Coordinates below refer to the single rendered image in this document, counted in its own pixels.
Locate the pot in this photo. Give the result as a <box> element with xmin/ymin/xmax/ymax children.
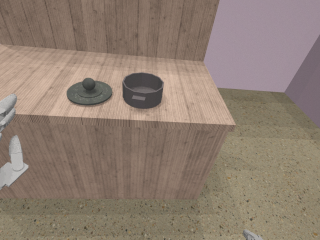
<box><xmin>122</xmin><ymin>72</ymin><xmax>164</xmax><ymax>109</ymax></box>

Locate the lid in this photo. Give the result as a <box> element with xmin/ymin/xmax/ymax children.
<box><xmin>66</xmin><ymin>80</ymin><xmax>113</xmax><ymax>106</ymax></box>

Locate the table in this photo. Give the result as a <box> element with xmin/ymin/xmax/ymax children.
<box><xmin>0</xmin><ymin>0</ymin><xmax>236</xmax><ymax>200</ymax></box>

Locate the knob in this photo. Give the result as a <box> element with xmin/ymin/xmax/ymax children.
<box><xmin>82</xmin><ymin>77</ymin><xmax>96</xmax><ymax>90</ymax></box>

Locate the robot right hand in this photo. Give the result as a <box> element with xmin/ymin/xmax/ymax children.
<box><xmin>243</xmin><ymin>229</ymin><xmax>263</xmax><ymax>240</ymax></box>

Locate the robot left hand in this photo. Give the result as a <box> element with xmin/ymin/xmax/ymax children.
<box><xmin>0</xmin><ymin>93</ymin><xmax>29</xmax><ymax>190</ymax></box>

